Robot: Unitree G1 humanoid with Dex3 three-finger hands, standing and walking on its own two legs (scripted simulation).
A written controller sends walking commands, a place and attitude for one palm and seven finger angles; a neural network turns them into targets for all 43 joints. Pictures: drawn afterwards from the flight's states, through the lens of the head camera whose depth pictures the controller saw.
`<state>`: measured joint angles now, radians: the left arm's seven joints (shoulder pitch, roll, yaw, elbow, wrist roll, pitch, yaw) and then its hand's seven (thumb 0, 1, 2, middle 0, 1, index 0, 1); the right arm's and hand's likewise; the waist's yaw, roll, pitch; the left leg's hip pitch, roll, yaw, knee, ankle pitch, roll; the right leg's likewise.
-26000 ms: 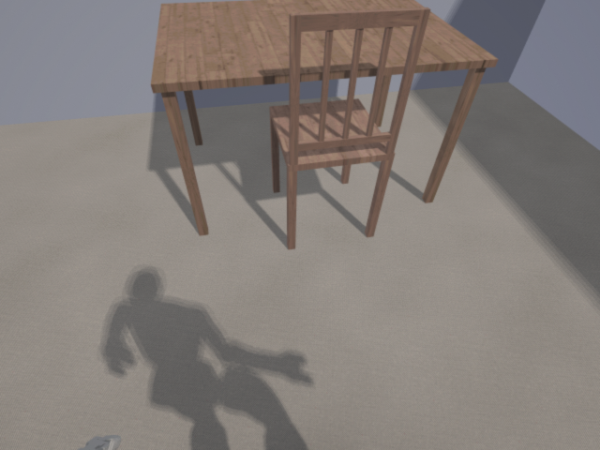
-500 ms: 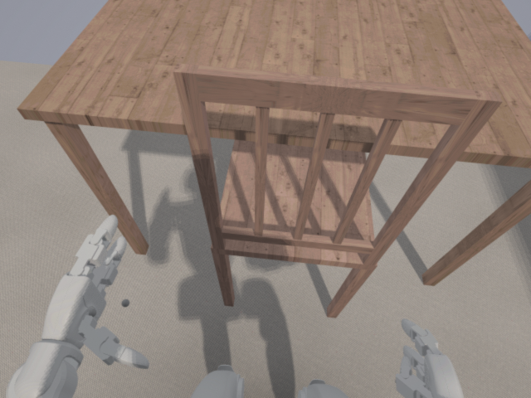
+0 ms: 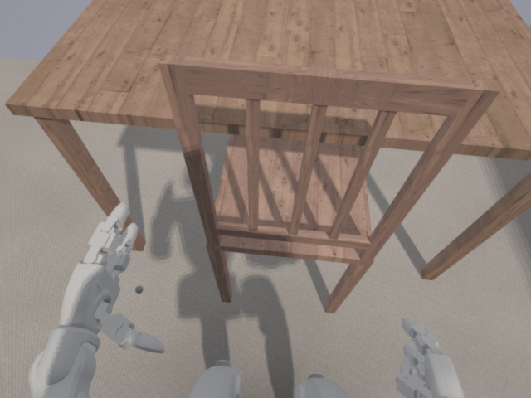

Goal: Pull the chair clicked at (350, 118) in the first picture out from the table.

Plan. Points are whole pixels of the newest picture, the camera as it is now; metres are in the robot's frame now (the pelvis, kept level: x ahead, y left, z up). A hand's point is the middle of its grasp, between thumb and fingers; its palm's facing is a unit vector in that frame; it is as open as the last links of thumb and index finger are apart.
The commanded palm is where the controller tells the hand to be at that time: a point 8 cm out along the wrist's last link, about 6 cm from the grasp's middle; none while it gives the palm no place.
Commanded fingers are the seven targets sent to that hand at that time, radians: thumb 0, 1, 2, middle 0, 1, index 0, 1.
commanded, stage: aim the fingers beside a spindle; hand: left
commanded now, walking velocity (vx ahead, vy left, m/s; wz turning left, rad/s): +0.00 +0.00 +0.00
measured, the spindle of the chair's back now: (303, 184) +0.45 -0.05 +0.03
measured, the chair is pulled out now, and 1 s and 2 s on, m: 0.00 0.00 0.00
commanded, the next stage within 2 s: none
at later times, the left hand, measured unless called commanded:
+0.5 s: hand (172, 282) +0.28 +0.15 +0.01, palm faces -0.09 -1.00 -0.03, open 16.9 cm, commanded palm +0.27 +0.21 +0.01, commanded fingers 0.00 -0.50 0.30 -0.06 -0.08 -0.06 -0.08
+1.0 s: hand (194, 266) +0.31 +0.13 -0.01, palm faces -0.09 -1.00 -0.03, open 16.9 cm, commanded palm +0.29 +0.18 -0.01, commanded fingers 0.00 -0.50 0.30 -0.06 -0.08 -0.06 -0.08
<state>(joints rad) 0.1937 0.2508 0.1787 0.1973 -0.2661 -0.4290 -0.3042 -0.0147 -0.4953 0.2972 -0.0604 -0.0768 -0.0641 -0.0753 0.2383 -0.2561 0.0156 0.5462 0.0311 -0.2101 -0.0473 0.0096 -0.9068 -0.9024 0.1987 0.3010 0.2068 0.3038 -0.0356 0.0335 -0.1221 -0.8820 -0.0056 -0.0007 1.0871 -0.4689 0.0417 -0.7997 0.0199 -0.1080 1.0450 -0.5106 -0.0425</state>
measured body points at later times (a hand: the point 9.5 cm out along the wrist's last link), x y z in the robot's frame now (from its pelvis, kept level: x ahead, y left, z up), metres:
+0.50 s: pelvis +0.00 +0.00 -0.02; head +0.08 +0.00 +0.43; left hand +0.28 +0.20 +0.01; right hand +0.17 -0.24 -0.11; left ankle +0.03 +0.09 -0.66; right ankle +0.00 -0.10 -0.66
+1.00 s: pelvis -0.01 +0.00 -0.03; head +0.09 +0.00 +0.41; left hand +0.31 +0.18 -0.01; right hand +0.15 -0.25 -0.13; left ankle +0.03 +0.09 -0.66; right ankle +0.00 -0.10 -0.66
